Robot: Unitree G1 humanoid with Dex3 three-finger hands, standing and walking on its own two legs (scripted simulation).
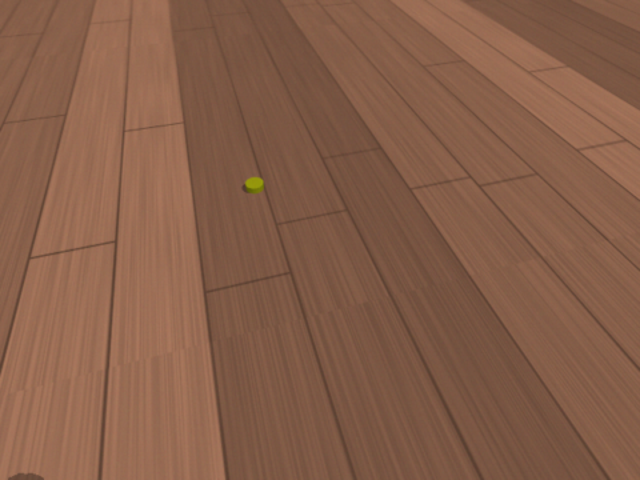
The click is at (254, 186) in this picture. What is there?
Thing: low tin
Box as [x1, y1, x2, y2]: [245, 177, 263, 193]
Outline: 249,178 245,182 246,189 249,192 255,193 262,190 263,182 260,178
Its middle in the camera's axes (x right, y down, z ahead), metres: -0.33 -0.28 +1.92
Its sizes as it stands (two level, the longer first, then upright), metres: 0.088 0.088 0.032
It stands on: the floor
